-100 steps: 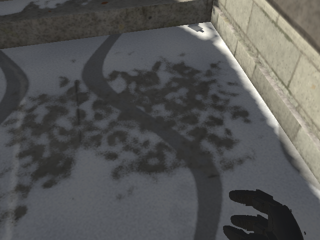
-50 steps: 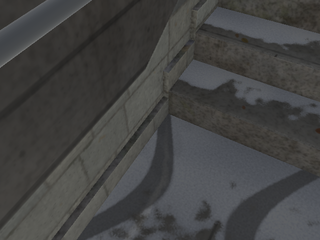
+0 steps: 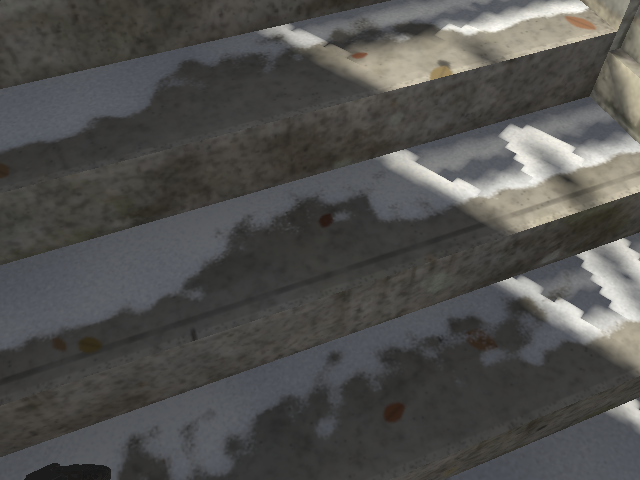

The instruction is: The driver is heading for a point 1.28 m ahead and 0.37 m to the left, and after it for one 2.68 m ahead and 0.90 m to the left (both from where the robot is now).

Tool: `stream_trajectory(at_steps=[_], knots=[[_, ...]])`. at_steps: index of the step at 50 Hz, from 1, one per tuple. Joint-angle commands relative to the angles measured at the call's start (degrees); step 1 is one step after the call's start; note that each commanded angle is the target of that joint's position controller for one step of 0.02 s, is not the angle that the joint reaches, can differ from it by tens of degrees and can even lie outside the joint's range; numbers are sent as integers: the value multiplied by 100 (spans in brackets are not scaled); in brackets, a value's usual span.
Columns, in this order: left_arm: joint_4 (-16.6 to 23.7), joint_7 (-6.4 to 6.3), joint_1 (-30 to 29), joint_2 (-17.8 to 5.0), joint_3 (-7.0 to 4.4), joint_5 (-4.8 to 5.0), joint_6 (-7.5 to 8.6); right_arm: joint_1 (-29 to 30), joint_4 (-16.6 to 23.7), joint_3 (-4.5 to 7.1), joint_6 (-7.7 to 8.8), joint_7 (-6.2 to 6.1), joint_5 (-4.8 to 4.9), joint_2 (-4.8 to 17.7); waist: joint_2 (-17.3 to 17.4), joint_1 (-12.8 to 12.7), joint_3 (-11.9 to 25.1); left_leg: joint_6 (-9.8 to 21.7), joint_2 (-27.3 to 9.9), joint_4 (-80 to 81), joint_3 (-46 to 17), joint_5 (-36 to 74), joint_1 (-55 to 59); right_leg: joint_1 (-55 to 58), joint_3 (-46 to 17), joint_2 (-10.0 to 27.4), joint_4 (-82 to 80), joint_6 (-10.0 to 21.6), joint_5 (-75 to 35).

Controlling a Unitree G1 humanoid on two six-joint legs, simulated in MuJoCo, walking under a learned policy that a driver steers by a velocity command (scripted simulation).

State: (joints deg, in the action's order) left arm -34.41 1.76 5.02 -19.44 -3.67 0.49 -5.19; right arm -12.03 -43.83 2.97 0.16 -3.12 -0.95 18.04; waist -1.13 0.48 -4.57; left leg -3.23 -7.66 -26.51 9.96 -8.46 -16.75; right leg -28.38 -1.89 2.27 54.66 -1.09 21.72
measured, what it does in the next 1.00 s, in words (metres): steps on the spot, turning left: right foot, then left foot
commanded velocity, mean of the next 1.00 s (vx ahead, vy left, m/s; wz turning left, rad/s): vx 0.01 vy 0.00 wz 0.49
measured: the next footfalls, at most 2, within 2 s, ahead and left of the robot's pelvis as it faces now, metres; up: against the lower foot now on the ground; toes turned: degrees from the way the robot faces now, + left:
right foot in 0.08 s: +0.04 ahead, -0.14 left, +0.00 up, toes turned -5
left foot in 0.62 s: +0.05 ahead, +0.06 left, +0.00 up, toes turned +18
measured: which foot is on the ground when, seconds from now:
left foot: down 0.00-0.08, up 0.10-0.60, down 0.62-1.00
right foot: up 0.00-0.06, down 0.08-0.62, up 0.64-1.00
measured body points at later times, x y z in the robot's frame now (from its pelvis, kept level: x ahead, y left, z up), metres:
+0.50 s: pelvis +0.05 -0.07 -0.01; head +0.07 -0.05 +0.44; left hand +0.22 +0.20 -0.09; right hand +0.19 -0.32 -0.11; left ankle +0.00 +0.03 -0.71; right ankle +0.00 -0.14 -0.73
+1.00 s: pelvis +0.07 -0.06 +0.00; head +0.10 -0.01 +0.45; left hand +0.08 +0.27 -0.09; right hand +0.38 -0.21 -0.07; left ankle +0.01 +0.04 -0.73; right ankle +0.18 -0.13 -0.72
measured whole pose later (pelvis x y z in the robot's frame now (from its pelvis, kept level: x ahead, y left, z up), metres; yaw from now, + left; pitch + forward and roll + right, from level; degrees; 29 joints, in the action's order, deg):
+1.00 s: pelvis +0.07 -0.06 +0.00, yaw +36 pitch +3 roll -2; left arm -36.3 -1.3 4.8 -14.8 -4.3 0.2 1.1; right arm -9.8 -35.0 6.2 -2.4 -3.5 0.9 18.1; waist -0.4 0.3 -2.3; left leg 0.4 6.4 -33.8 -17.5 -16.3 -19.6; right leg -22.7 -6.8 -6.0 31.4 -4.4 12.0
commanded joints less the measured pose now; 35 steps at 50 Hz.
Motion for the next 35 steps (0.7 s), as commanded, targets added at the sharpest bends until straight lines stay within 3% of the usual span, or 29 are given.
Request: stream_trajectory(at_steps=[1, 2, 3, 4, 5, 6, 7, 8, 9, 11, 12, 13, 15, 16, 17, 19, 22, 25, 27, 29, 30, 31, 32, 33, 34, 35], knots=[[637, -78, 106, -224, -101, 353, -90, 499, 605, 404, 28, -137, 172, 1187, 1334, -204, 878, 837, -1326, 926, -574, -738, -243, 1118, 293, 259, -664, -47, -368], [626, -115, 121, -223, -111, 223, -108, 373, 626, 381, 28, -163, 128, 1051, 1023, -155, 831, 693, -1128, 700, -536, -1004, -321, 1321, 353, 58, -1150, 36, -38], [517, -167, 283, -248, -149, 176, -50, 266, 522, 333, 18, -174, 99, 887, 817, -204, 760, 514, -925, 418, -487, -976, -477, 1613, 421, -175, -1693, 153, -165], [448, -194, 572, -333, -216, 160, -17, -21, 398, 264, -10, -129, 64, 670, 223, -286, 695, 199, -585, -452, -167, -1109, -767, 2098, 39, -215, -2457, 376, -420], [530, -314, 752, -963, -282, 22, 56, -402, 525, 104, -21, -17, -134, 237, -2118, -95, 728, -433, 295, -2761, 513, -2392, -2104, 2843, -1675, 999, -2964, 843, -2957], [579, -300, 883, -1008, -265, -113, 138, -56, 693, 135, -9, -55, -30, 284, -2642, -449, 1378, -375, 536, -4318, -298, -2851, -2145, 2171, -2129, 1818, -3401, 1852, -3601], [548, -254, 561, -456, -69, -198, 193, 58, 544, 193, -49, -99, 194, 493, -1685, -418, 1356, -327, 383, -5104, -876, -2740, -1923, 1877, -1637, 1611, -3422, 1858, -3730], [448, -215, 38, -51, 65, -154, 260, -223, 406, 153, -94, -98, 297, 275, -1391, -25, 1039, -284, 391, -4886, -1204, -2542, -1898, 1598, -971, 1329, -3231, 1518, -3662], [412, -177, -359, 198, 120, -116, 333, -416, 231, 151, -95, -101, 301, 304, -1110, 182, 832, -314, 367, -4511, -1232, -2273, -1722, 1504, -457, 1128, -3053, 1205, -3501], [356, -181, -557, 208, 64, -126, 424, -763, 27, 166, -82, -43, 198, 259, -1053, 386, 720, -309, 413, -3830, -1093, -1658, -1126, 1375, 202, 935, -2864, 1046, -4369], [413, -225, -695, 4, -27, -126, 438, -635, 106, 127, -31, 35, 188, 254, -987, 384, 846, -259, 410, -3398, -870, -1555, -1019, 1623, 288, 957, -2713, 1062, -4608], [445, -361, -558, -88, -57, -104, 417, -373, 162, 135, 30, 74, 153, 288, -601, 180, 937, -224, 467, -3112, -748, -1727, -1115, 2066, 94, 1199, -2626, 1224, -4949], [407, -548, -280, -235, -119, -167, 325, 1, 385, 77, 71, 86, 276, 182, -228, -35, 1012, -156, 369, -2749, -802, -1862, -1253, 2567, -194, 1615, -2700, 1468, -5231], [412, -617, -249, -253, -139, -129, 302, -39, 387, 41, 57, 105, 300, 115, -342, -74, 1063, -152, 304, -2720, -813, -1842, -1232, 2660, -243, 1759, -2781, 1537, -5209], [400, -630, -198, -228, -135, -169, 324, -161, 329, -8, 7, 83, 266, 65, -326, -128, 1179, -135, 274, -2794, -828, -1875, -1217, 2760, -289, 1886, -2764, 1587, -5121], [378, -572, -160, -58, -122, -127, 315, -215, 359, -9, -115, 104, 291, -32, -250, -141, 947, -45, 286, -2827, -736, -2019, -1246, 2585, -245, 1914, -2940, 1627, -4841], [111, -585, -41, -220, -225, -175, 366, 231, 779, 22, -127, 214, 193, 38, -387, -150, 772, 112, 249, -2535, -725, -2090, -1517, 2781, -36, 1917, -2966, 1542, -4737], [99, -546, -248, -336, -307, -138, 420, 322, 993, 62, -153, 329, 161, 29, -379, -12, 720, 189, 254, -2237, -669, -2123, -1546, 2792, 125, 1996, -2963, 1468, -5081], [84, -573, -314, -347, -333, -89, 371, 146, 935, 86, -130, 357, 266, -9, -413, 100, 868, 269, 433, -1926, -426, -1862, -1264, 2789, 485, 1884, -2824, 1271, -4887], [155, -608, -577, -463, -365, -29, 318, -136, 871, 123, -74, 424, 283, -83, -536, 378, 982, 438, 664, -1040, -222, -1137, -425, 2357, 1020, 1646, -2271, 892, -4642], [87, -592, -438, -330, -342, -1, 323, -679, 722, 235, -17, 380, 251, 137, -88, 569, 1148, 725, 791, -528, -443, -305, 533, 1801, 1398, 1337, -1357, 536, -4746], [272, -588, -602, -203, -312, -100, 335, -1119, 791, 498, 39, 302, 78, 917, 1217, 744, 1353, 1301, 16, -217, -2077, 2634, 1761, 288, 1666, 704, 399, -13, -2886], [686, -576, -1093, 212, -150, -318, 355, -1215, 912, 575, 127, 271, -139, 1412, 1940, 612, 1739, 2420, -1244, -31, -4358, 5160, 2453, -1341, 1041, -418, 2062, -459, 1648], [469, -477, -941, 76, -165, -307, 404, -1270, 931, 510, 188, 299, -125, 1320, 636, 678, 2124, 2538, -1353, -288, -3823, 6367, 2682, -1507, -58, -284, 2873, -511, 1868], [530, -439, -602, 180, -106, -154, 457, -856, 906, 595, 204, 288, -33, 1272, 715, 497, 2162, 2646, -1297, 25, -4122, 4486, 2438, -1729, -352, -332, 2751, -479, 1425], [377, -436, -487, -77, -186, -106, 514, -269, 994, 547, 139, 250, 189, 1070, 118, 218, 1525, 2241, -857, 284, -3693, 3020, 1967, -1896, -446, -114, 2225, -468, 787]])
